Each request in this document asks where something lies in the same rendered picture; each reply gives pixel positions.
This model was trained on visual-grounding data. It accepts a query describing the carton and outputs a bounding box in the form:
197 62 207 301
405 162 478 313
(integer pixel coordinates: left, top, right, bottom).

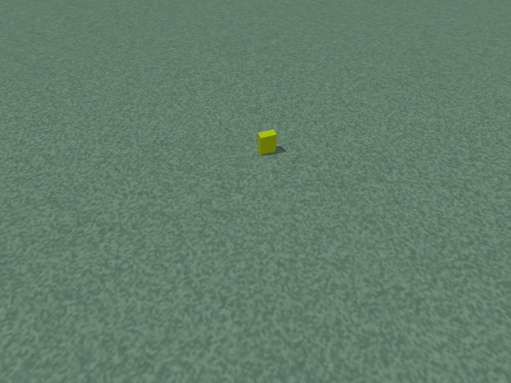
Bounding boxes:
257 129 277 155

